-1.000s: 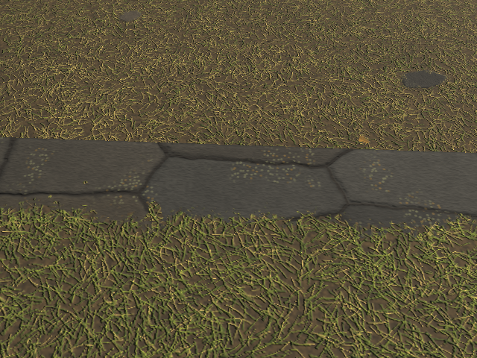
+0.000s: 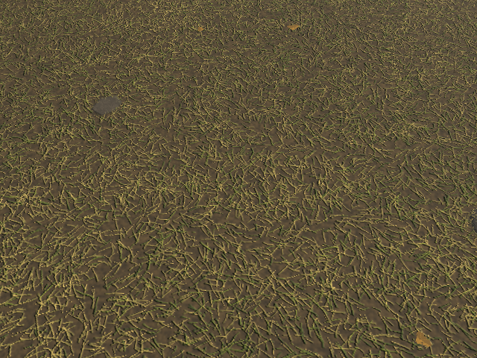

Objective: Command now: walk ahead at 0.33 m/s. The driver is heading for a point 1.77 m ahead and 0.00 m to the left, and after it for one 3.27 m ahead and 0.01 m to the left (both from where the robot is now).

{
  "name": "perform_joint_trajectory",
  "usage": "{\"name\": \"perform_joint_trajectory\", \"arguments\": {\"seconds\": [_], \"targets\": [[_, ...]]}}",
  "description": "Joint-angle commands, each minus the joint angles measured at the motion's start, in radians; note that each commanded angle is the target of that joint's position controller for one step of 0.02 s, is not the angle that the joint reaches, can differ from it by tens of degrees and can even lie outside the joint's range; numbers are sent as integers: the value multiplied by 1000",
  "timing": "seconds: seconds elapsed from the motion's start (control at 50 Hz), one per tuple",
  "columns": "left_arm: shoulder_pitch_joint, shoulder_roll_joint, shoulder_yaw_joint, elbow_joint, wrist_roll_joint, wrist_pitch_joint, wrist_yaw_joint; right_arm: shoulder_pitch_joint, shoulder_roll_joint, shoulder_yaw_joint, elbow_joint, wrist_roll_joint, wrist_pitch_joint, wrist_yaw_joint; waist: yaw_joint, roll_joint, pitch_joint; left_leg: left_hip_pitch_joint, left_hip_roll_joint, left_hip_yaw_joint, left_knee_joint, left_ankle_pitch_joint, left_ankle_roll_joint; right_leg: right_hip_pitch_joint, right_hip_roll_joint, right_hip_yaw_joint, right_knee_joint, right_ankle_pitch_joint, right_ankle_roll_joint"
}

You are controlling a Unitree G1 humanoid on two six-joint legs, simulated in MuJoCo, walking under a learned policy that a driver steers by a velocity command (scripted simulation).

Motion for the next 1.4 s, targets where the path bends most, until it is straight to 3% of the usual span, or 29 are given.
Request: {"name": "perform_joint_trajectory", "arguments": {"seconds": [0.02,0.04,0.06,0.1,0.12,0.14,0.16,0.18,0.2,0.22,0.24,0.26,0.28,0.3,0.32,0.34,0.36,0.4,0.42,0.44,0.46,0.48,0.54,0.6,0.7,0.92,1.4], "targets": [[-106,167,42,-108,-5,-36,-24,40,-50,3,-22,24,16,32,-82,-51,-33,354,-86,74,-260,329,-2,-279,-138,39,-49,805,-64],[-76,184,47,-105,-8,-35,-30,28,-84,-11,-18,31,10,32,-83,-66,-28,360,-107,65,-297,363,2,-246,-149,53,-23,781,-40],[-90,192,49,-119,3,-24,-37,40,-94,-19,-10,26,2,30,-101,-80,-42,415,-127,68,-265,352,7,-254,-165,60,15,777,-18],[-125,190,47,-137,-13,-15,-42,100,-143,-42,24,23,-22,9,-156,-60,-46,486,-125,59,-324,375,41,-219,-192,79,139,839,28],[-133,180,40,-145,-25,-16,-45,164,-176,-55,50,32,-36,-2,-186,-39,-78,580,-117,49,-353,487,93,-213,-182,88,229,906,73],[-131,138,22,-165,-49,-13,-51,279,-227,-65,76,44,-45,-19,-207,41,-203,763,-11,-39,-384,899,217,-223,-149,79,384,779,135],[114,-41,-34,-133,-13,-7,-55,308,-231,-52,60,54,-33,-18,-119,261,-526,1139,307,-398,-313,1317,545,-385,-67,110,803,-103,241],[49,80,3,-161,-17,0,-47,440,-217,-61,87,9,-22,-22,-198,159,-554,1181,342,-529,-373,1255,587,-527,-1,159,1028,-585,278],[-89,120,7,-217,-21,22,-35,394,-259,-88,102,5,-33,-30,-202,99,-366,1014,309,-441,-430,1044,485,-616,-47,181,1086,-585,247],[-130,150,10,-225,-5,36,-8,238,-209,-78,66,33,-33,-35,-143,28,-236,812,264,-351,-478,855,418,-604,-109,173,1015,-547,222],[-92,108,-8,-212,18,46,11,76,-108,-38,27,61,-31,-35,-56,21,-194,612,207,-295,-544,676,365,-509,-171,203,878,-506,218],[-70,53,-29,-186,25,50,10,16,-38,-9,5,77,-31,-23,-8,34,-131,383,151,-232,-583,624,317,-334,-210,194,786,-493,238],[9,32,-34,-157,12,55,-1,-43,-80,-16,-14,77,-28,-3,55,46,-137,208,102,-162,-613,600,288,-136,-195,141,761,-422,264],[70,36,-33,-131,-9,66,-19,-107,-139,-37,-37,65,-33,12,92,12,-140,107,46,-91,-621,499,249,-19,-185,92,673,-311,284],[54,28,-38,-130,-31,74,-39,-137,-176,-50,-44,58,-36,18,85,-6,-128,84,1,-52,-606,364,218,9,-166,53,560,-190,297],[53,45,-35,-122,-52,78,-58,-149,-180,-50,-36,63,-34,24,81,-24,-122,93,-17,-46,-558,225,186,33,-149,33,425,-48,293],[44,70,-27,-122,-48,76,-75,-97,-170,-43,-15,63,-23,36,60,-5,-100,102,-21,-72,-519,94,158,33,-134,23,353,2,275],[-20,149,-6,-173,-50,55,-69,31,-139,-33,26,82,-4,61,15,0,-83,178,10,-171,-501,-137,112,-34,-170,55,249,59,177],[-134,202,-4,-232,-61,37,-62,104,-135,-39,28,87,-4,54,-67,-48,-64,247,-14,-145,-496,-253,85,-140,-212,111,158,54,70],[-215,199,-1,-233,-54,36,-65,109,-147,-46,1,68,-2,24,-116,-112,-38,341,-85,-16,-455,-235,46,-292,-225,179,86,-196,-4],[-268,172,-5,-241,-64,38,-67,82,-149,-46,-1,51,1,6,-125,-83,-52,446,-84,-5,-437,-170,34,-351,-209,176,54,-319,12],[-304,159,-6,-257,-72,39,-66,75,-136,-42,-12,47,1,-3,-134,-58,-66,495,-77,-14,-435,-114,35,-349,-197,162,60,-265,38],[-270,151,-5,-257,-72,39,-65,72,-133,-41,-20,75,0,1,-102,-40,-91,483,-78,-5,-435,76,44,-224,-179,132,110,-29,71],[-197,163,4,-239,-68,39,-60,61,-136,-47,-34,73,8,9,-79,-41,-103,491,-81,6,-415,185,46,-175,-165,103,138,124,75],[-190,165,15,-255,-75,44,-50,50,-146,-56,-51,73,18,-5,-69,-39,-106,471,-82,22,-402,216,31,-125,-149,73,166,241,95],[-218,187,26,-292,-71,44,-53,31,-163,-62,-60,69,35,-15,-66,-30,-91,457,-78,26,-401,178,12,-81,-136,67,157,240,107],[-159,185,21,-296,-64,67,-52,48,-158,-59,-26,66,56,-19,-70,-18,-37,510,-82,31,-477,125,8,-70,-120,51,73,123,106]]}}
Next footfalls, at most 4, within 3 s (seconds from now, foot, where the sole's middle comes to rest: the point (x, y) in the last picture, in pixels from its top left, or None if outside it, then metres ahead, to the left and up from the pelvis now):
0.12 left None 0.29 0.12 -0.78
0.40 right None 0.20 -0.13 -0.78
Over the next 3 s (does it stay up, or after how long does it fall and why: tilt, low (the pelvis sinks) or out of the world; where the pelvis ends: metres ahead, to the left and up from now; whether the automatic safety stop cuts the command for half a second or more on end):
stays up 0.47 0.02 -0.04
